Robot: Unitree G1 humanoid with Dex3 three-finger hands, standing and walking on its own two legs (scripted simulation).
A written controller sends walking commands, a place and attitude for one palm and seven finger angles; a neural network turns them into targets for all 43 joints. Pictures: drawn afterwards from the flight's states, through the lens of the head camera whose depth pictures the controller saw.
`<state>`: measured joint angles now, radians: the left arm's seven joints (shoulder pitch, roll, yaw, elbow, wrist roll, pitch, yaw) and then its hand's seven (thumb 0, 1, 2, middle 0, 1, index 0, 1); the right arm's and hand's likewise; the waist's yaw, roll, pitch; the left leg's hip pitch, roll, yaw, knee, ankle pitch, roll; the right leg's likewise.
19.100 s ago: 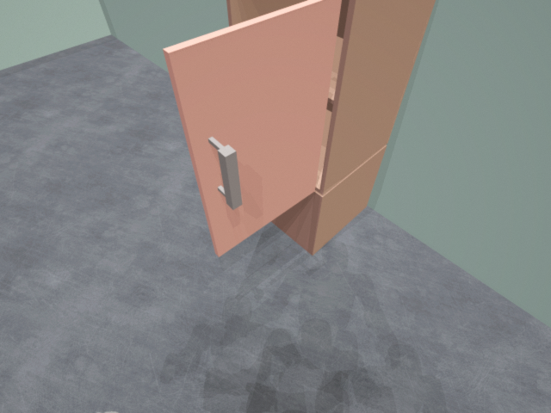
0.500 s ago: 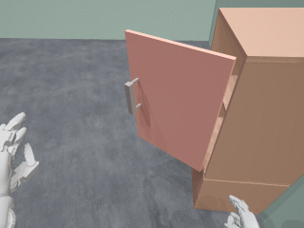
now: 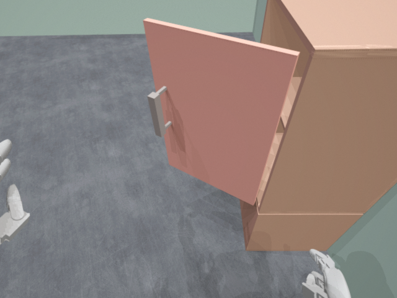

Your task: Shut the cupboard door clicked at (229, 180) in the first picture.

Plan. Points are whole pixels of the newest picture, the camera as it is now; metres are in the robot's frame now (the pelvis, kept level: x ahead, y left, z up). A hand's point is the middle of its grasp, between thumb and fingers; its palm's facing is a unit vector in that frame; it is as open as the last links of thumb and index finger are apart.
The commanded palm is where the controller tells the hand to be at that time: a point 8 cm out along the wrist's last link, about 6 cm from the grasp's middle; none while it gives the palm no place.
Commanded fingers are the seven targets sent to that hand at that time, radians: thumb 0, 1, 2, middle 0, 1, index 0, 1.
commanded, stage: step back with the hand held close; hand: left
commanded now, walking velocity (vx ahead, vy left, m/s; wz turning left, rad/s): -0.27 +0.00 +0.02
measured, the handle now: (161, 111) +0.65 +0.16 -0.01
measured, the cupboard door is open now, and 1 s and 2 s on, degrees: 59 59 59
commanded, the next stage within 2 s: stop stepping back and stand still in 1.44 s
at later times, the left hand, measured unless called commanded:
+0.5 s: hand out of the picture +0.13 +0.27 +0.16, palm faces +0.49 -0.76 -0.42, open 7.4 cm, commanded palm +0.06 +0.30 +0.18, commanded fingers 0.00 0.90 0.90 -0.20 -0.30 -0.20 -0.30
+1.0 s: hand out of the picture +0.06 +0.27 +0.17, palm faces +0.48 -0.74 -0.46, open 7.4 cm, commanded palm -0.02 +0.31 +0.18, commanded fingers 0.00 0.90 0.90 -0.20 -0.30 -0.20 -0.30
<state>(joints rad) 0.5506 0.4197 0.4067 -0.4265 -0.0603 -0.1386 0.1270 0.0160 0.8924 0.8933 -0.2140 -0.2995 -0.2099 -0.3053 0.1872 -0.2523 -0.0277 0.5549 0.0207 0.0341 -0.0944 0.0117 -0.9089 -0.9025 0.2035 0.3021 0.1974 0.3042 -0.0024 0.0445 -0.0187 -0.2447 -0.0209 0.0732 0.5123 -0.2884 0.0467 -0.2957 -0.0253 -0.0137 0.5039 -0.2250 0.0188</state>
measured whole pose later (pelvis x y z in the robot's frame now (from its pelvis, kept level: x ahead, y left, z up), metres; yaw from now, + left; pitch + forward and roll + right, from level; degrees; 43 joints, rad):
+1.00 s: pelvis -0.13 +0.00 -0.02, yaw +5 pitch +1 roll -3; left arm 0.54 0.44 0.46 -0.54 -0.01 -0.28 0.17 0.01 0.89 0.89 -0.22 -0.30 -0.21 -0.31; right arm 0.20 -0.21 -0.02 0.58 0.00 -0.06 -0.08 0.01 -0.91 -0.90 0.21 0.30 0.20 0.30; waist -0.04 -0.01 0.00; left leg -0.52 0.01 0.04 0.64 -0.22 0.07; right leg -0.46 0.04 0.05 0.66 -0.24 0.03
